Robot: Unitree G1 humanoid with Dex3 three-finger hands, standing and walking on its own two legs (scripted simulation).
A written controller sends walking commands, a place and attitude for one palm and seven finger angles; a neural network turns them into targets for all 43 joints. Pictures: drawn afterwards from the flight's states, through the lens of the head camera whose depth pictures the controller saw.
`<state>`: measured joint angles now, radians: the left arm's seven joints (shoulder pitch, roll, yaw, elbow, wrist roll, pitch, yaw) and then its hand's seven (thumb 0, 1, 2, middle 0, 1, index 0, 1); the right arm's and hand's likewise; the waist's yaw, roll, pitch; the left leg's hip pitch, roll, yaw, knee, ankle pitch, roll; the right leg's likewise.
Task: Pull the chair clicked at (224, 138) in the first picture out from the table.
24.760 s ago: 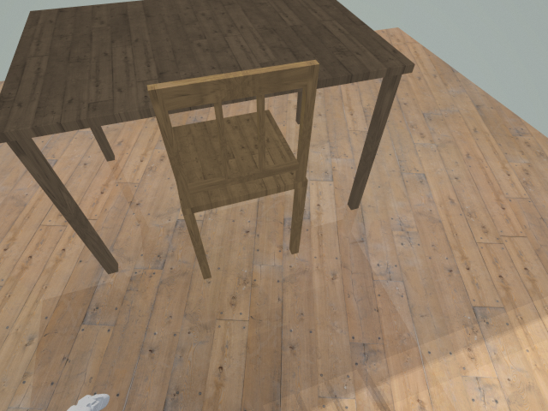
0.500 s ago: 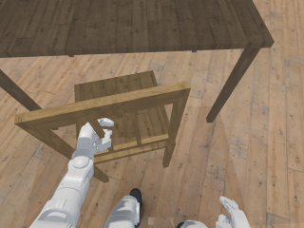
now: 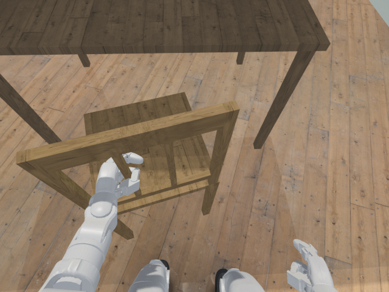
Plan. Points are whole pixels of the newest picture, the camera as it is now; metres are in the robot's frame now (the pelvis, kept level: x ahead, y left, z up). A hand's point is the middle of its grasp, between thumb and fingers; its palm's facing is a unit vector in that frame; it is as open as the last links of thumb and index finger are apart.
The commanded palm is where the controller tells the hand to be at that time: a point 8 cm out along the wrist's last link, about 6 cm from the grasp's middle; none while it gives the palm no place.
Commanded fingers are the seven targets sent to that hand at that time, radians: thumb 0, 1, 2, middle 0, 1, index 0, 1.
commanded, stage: step backward, pulling the chair out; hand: left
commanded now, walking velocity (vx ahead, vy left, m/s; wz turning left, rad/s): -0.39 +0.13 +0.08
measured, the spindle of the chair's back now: (128, 176) +0.37 +0.16 -0.09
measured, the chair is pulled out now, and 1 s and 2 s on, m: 0.28 0.48 0.56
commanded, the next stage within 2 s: stop walking, hand still on the chair in 1.04 s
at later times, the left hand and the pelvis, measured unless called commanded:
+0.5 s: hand (131, 228) +0.24 +0.14 -0.06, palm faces +0.06 -0.98 -0.17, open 5.1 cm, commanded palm +0.22 +0.18 -0.06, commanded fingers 0.00 0.90 0.90 -0.50 -1.45 -0.50 -1.45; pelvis -0.09 +0.00 +0.00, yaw +1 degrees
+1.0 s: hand (119, 280) +0.15 +0.15 -0.06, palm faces -0.02 -0.99 -0.15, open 5.0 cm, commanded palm +0.12 +0.20 -0.06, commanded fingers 0.00 0.90 0.90 -0.50 -1.45 -0.50 -1.45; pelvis -0.19 +0.03 +0.00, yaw +4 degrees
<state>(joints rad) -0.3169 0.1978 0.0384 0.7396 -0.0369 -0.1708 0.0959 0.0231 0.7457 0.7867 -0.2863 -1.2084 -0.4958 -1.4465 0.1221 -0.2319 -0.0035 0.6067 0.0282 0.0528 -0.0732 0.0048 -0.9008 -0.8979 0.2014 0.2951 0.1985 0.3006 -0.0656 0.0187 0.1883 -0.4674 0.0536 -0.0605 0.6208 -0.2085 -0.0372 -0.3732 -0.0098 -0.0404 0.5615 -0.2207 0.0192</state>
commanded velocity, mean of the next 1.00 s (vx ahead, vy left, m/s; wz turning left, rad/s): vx -0.35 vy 0.00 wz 0.02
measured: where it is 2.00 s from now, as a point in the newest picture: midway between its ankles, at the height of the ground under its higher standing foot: outside the picture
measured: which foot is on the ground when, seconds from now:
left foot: down 0.00-0.38, up 0.40-0.62, down 0.64-1.00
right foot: down 0.00-0.14, up 0.16-0.30, down 0.32-0.70, up 0.72-0.80, down 0.82-1.00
